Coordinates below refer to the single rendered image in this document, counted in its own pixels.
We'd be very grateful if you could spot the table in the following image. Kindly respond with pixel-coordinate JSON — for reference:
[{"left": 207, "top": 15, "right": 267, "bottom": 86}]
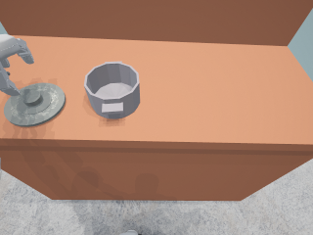
[{"left": 0, "top": 0, "right": 313, "bottom": 202}]

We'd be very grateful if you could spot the robot left hand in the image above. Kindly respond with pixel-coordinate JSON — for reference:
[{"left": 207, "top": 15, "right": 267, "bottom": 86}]
[{"left": 0, "top": 34, "right": 34, "bottom": 96}]

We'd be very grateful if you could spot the pot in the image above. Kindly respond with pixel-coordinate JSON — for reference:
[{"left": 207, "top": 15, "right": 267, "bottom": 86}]
[{"left": 84, "top": 61, "right": 141, "bottom": 119}]

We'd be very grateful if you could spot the knob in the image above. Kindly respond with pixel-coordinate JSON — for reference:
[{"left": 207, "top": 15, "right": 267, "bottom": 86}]
[{"left": 22, "top": 90, "right": 43, "bottom": 107}]

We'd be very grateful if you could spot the lid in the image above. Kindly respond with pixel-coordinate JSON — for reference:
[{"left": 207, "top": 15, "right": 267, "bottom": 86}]
[{"left": 4, "top": 82, "right": 66, "bottom": 127}]

